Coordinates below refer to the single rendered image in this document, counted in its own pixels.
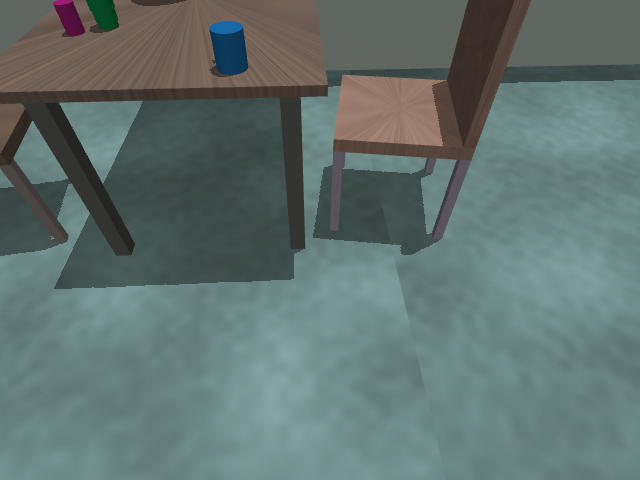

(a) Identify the chair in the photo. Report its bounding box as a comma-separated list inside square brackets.
[0, 103, 69, 243]
[330, 0, 531, 239]

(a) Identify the table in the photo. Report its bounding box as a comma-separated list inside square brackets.
[0, 0, 328, 256]

